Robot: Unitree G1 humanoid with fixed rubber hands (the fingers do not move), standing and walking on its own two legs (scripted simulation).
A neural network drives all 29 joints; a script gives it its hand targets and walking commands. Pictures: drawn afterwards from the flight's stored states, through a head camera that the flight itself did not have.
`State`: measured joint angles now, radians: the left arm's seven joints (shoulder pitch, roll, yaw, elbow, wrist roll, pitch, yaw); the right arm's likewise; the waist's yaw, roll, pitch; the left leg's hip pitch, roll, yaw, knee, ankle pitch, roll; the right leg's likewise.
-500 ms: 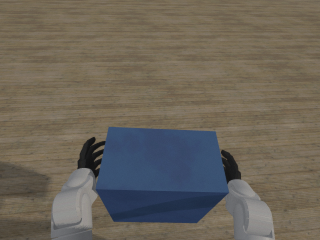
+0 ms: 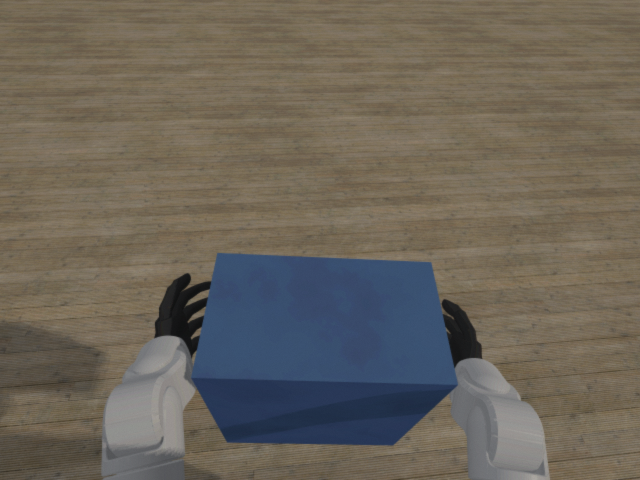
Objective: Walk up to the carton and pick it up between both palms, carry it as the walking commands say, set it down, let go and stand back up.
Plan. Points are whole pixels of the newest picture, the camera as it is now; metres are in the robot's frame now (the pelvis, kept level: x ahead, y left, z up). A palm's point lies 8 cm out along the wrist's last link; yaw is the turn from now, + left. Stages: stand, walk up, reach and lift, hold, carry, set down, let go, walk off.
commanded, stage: carry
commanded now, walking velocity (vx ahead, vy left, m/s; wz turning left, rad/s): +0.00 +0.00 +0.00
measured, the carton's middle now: (317, 362) +0.28 +0.02 +0.01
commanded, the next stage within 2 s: none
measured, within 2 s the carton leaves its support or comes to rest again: neither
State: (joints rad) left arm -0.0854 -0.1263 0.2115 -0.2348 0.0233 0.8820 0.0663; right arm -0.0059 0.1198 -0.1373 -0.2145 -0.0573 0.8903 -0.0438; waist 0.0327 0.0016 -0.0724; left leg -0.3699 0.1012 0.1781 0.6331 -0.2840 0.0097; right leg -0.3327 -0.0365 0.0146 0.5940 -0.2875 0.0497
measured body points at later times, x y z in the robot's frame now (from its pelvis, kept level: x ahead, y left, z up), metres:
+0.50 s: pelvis +0.00 -0.01 +0.00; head +0.00 +0.00 +0.45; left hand +0.27 +0.18 +0.10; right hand +0.27 -0.16 +0.08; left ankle +0.03 +0.11 -0.73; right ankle +0.00 -0.15 -0.72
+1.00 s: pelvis -0.01 -0.11 -0.01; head +0.01 -0.10 +0.44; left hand +0.28 +0.02 +0.07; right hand +0.21 -0.31 +0.06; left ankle -0.03 -0.01 -0.73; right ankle -0.04 -0.23 -0.68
